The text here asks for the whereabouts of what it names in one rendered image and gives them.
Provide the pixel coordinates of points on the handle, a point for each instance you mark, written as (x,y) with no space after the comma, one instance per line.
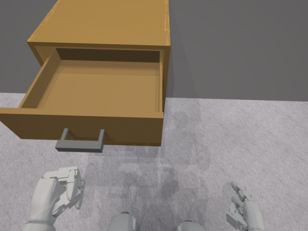
(64,145)

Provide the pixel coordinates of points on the robot right hand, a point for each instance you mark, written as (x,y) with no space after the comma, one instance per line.
(249,215)

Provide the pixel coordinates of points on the robot left thigh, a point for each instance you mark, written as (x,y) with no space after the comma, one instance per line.
(123,222)

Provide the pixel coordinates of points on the robot left hand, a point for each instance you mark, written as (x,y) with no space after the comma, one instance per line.
(65,184)

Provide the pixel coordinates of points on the robot thigh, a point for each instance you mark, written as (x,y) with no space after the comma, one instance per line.
(123,222)
(189,226)

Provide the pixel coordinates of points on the robot left forearm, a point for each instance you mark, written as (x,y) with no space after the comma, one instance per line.
(37,226)

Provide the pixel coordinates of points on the robot right thigh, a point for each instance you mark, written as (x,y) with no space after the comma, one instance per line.
(189,226)

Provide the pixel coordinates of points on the drawer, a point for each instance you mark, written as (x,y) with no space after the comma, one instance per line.
(89,89)

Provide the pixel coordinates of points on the cabinet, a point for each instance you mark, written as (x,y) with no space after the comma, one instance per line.
(121,24)

